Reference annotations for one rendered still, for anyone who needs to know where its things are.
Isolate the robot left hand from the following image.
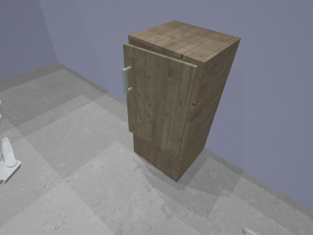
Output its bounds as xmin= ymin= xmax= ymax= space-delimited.
xmin=0 ymin=100 xmax=22 ymax=184

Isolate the handle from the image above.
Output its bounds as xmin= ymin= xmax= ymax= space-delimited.
xmin=121 ymin=66 xmax=133 ymax=95

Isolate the cupboard door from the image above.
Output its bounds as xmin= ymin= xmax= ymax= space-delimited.
xmin=122 ymin=43 xmax=198 ymax=158

